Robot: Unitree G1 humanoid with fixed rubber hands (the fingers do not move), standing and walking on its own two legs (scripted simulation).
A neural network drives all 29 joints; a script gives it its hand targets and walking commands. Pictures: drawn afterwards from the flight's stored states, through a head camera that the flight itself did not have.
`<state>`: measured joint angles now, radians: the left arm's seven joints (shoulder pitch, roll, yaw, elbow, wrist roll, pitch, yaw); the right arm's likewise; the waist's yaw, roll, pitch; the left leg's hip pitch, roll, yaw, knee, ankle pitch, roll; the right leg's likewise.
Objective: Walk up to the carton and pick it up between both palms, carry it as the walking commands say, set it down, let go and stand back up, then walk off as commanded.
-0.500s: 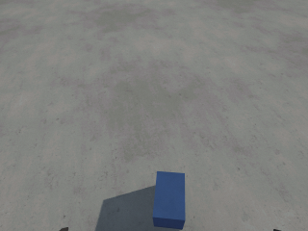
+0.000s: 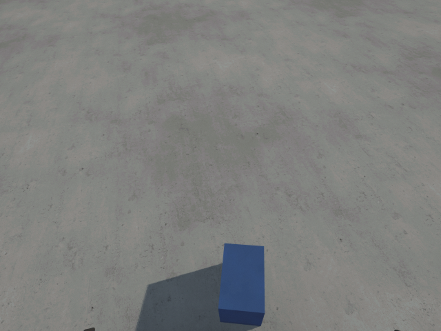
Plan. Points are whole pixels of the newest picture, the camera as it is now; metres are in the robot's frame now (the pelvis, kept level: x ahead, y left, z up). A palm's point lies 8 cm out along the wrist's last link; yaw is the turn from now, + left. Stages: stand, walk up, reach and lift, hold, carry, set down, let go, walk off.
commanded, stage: walk off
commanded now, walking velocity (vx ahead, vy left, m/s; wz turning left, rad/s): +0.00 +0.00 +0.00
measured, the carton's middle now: (242, 283) +0.44 -0.02 -0.68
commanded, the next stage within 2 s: none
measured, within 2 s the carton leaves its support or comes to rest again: neither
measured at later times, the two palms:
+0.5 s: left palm out of the picture +0.00 +0.29 -0.13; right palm out of the picture -0.01 -0.30 -0.13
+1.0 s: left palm out of the picture -0.13 +0.23 -0.10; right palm out of the picture -0.25 -0.32 -0.15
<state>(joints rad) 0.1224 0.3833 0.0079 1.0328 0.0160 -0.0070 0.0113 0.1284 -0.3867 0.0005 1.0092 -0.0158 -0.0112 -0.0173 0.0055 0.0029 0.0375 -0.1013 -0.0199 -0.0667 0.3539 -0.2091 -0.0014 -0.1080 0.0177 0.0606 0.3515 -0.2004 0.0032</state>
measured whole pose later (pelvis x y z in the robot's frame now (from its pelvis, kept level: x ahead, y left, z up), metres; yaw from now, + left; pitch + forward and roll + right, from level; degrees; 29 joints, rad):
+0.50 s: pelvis -0.08 +0.00 -0.02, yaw -4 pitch -2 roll +0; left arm 0.15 0.35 0.03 0.99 0.01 0.09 0.03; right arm 0.11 -0.34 -0.01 0.96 -0.02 0.10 -0.04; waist 0.01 0.00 0.13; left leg -0.32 0.01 -0.02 0.54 -0.19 0.00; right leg -0.43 0.07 0.08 1.03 -0.50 0.02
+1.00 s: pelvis -0.27 -0.03 -0.01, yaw -5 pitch -1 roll +3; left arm 0.07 0.27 0.04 0.90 0.02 0.08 0.05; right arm 0.18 -0.31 -0.07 0.98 0.01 0.12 -0.05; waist -0.01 0.01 0.11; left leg -0.20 -0.06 -0.03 0.83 -0.53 -0.07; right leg -0.33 -0.03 0.02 0.39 -0.04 -0.02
